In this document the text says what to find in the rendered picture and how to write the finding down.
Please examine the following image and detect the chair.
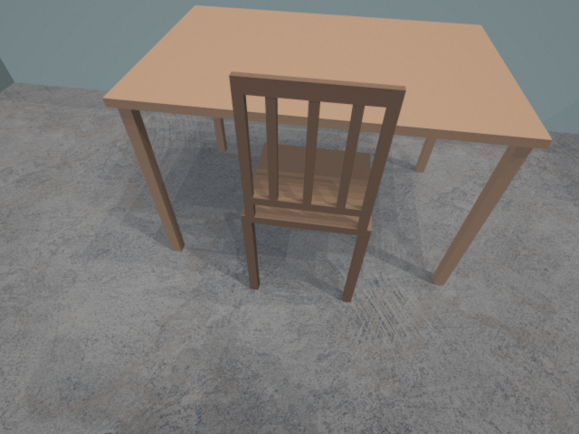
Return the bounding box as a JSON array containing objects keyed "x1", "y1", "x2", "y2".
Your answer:
[{"x1": 229, "y1": 71, "x2": 406, "y2": 303}]

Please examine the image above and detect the table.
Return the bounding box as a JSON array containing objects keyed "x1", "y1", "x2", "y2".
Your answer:
[{"x1": 102, "y1": 5, "x2": 553, "y2": 286}]

